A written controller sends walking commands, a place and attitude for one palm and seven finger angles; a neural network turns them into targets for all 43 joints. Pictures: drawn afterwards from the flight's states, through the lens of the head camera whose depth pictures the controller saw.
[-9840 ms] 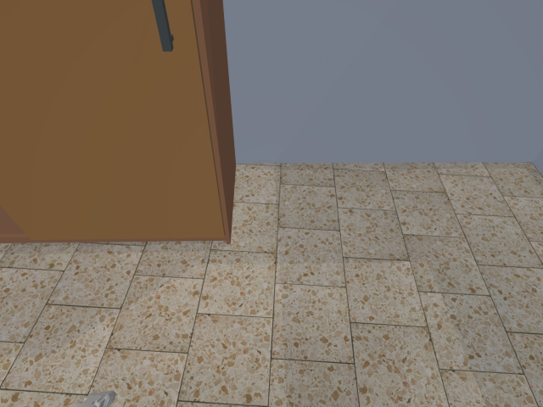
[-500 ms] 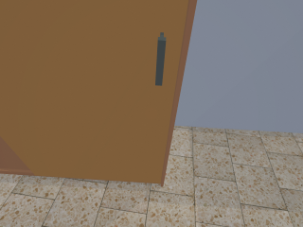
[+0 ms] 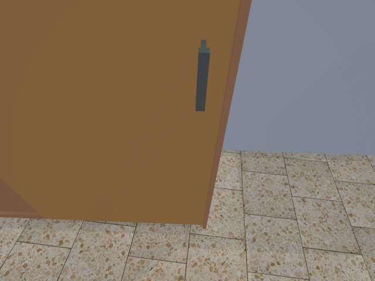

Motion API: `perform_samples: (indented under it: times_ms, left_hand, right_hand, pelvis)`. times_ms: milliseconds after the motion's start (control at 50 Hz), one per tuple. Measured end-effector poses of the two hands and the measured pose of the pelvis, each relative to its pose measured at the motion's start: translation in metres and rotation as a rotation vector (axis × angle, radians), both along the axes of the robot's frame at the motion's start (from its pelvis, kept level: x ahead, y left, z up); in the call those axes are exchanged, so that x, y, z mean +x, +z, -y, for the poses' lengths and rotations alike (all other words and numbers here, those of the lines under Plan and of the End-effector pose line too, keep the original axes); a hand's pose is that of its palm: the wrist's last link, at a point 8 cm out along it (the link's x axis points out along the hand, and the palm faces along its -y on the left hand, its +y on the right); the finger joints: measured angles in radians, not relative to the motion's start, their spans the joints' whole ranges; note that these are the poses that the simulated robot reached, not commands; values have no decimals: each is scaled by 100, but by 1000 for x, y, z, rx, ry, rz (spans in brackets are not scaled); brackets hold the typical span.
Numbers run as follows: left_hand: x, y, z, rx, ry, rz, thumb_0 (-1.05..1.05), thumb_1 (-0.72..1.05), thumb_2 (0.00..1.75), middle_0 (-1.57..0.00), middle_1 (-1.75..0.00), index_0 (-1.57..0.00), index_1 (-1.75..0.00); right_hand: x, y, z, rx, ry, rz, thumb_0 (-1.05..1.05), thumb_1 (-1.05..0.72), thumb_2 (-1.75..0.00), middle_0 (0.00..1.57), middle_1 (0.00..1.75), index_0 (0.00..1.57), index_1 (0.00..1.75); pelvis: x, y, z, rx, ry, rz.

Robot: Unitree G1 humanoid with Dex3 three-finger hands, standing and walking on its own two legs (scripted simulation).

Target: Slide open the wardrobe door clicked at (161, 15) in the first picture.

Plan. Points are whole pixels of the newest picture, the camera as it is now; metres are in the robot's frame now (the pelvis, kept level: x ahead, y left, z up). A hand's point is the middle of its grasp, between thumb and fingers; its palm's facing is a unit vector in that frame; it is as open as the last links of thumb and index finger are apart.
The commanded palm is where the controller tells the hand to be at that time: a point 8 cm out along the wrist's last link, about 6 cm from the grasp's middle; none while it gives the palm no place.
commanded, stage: come to a stop and stand still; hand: right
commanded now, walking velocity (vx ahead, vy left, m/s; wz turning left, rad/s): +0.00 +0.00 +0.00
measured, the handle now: (201, 76) +0.50 +0.01 +0.20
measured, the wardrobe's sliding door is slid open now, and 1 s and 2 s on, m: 0.00 0.00 0.00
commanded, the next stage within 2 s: look again from close up in 0.20 s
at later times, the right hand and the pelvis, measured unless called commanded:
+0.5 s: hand out of the picture +0.08 -0.23 -0.16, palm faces -0.04 +0.95 -0.32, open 7.4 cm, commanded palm none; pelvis +0.01 +0.00 +0.00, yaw +0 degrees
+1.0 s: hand out of the picture +0.08 -0.23 -0.16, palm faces -0.03 +0.96 -0.29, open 7.4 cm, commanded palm none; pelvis +0.02 -0.01 +0.00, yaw +0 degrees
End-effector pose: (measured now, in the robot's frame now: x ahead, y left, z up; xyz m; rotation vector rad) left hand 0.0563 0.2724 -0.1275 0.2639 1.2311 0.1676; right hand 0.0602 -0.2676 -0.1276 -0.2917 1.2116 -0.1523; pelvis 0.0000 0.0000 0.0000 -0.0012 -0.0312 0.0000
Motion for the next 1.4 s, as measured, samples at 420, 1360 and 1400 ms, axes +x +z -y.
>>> perform_samples:
  times_ms: [420, 1360, 1400]
  left_hand:
    - [8, 7, -13, 32, -4, -21, 0, 91, 90, -20, -30, -20, -30]
    - [27, 8, 6, 36, -15, -32, 0, 91, 90, -21, -30, -20, -30]
    - [26, 8, 6, 37, -14, -35, 0, 91, 90, -21, -30, -20, -30]
  right_hand:
    - [23, 7, 9, -19, 8, 18, 0, -91, -89, 20, 30, 20, 30]
    - [21, -1, 19, 2, -22, -38, 0, -91, -89, 20, 30, 20, 30]
    - [21, -1, 20, 1, -23, -40, 0, -91, -89, 20, 30, 20, 30]
  pelvis:
    - [10, 4, -2, 3, -3, 2]
    - [27, 4, 12, 8, -6, -4]
    - [27, 4, 12, 8, -6, -4]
